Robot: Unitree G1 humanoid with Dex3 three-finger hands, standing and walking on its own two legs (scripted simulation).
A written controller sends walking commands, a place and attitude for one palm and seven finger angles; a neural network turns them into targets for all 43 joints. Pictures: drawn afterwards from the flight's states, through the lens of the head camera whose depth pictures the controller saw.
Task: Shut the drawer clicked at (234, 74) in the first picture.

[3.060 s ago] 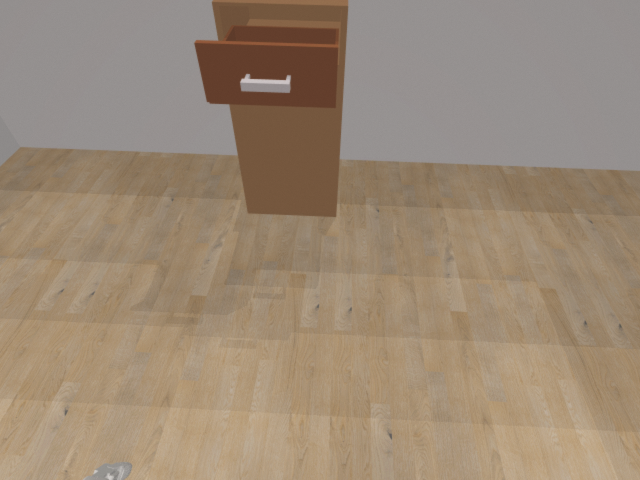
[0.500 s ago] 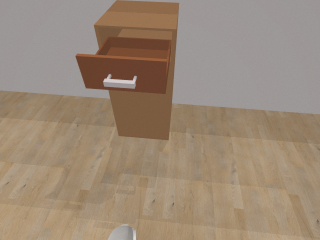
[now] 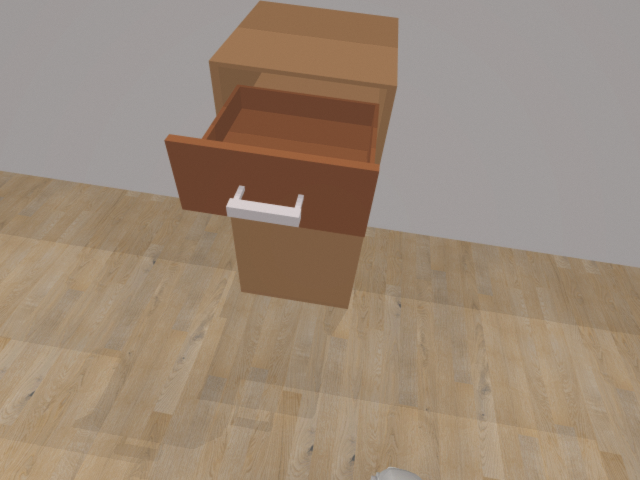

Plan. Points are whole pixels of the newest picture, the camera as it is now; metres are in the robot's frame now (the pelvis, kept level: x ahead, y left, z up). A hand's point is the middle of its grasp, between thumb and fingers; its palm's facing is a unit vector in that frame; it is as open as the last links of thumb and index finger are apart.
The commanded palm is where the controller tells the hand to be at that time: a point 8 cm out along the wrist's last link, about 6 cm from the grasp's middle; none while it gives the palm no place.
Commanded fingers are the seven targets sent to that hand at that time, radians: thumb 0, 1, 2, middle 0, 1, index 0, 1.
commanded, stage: take the last steps up to it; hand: left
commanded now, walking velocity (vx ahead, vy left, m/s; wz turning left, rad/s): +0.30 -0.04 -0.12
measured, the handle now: (267, 204) +0.55 +0.14 +0.01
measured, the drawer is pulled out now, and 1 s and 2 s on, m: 0.30 0.30 0.30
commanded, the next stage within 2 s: come to a stop and stand still in 0.54 s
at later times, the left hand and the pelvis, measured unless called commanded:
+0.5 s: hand (265, 445) +0.21 +0.09 -0.16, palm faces +0.03 -0.97 -0.24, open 7.1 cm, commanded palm none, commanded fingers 0.00 0.90 0.90 -0.20 -0.30 -0.20 -0.30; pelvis +0.15 -0.09 +0.00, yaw -1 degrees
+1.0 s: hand (261, 465) +0.18 +0.10 -0.19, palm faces +0.02 -0.98 -0.18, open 7.4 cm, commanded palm none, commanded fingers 0.00 0.90 0.90 -0.20 -0.30 -0.20 -0.30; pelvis +0.20 -0.07 -0.01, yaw -4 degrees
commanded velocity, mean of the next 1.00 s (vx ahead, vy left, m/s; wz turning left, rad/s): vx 0.06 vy -0.01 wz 0.00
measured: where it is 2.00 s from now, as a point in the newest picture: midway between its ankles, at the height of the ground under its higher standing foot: outside the picture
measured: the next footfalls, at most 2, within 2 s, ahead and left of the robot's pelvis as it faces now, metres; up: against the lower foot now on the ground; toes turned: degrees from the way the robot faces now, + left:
right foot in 0.28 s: +0.19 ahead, -0.17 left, +0.00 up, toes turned -11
left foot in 0.78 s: +0.31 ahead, +0.04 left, +0.00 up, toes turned +5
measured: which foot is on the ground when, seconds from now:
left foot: down 0.00-0.30, up 0.32-0.76, down 0.78-1.00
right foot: up 0.00-0.26, down 0.28-0.86, up 0.88-1.00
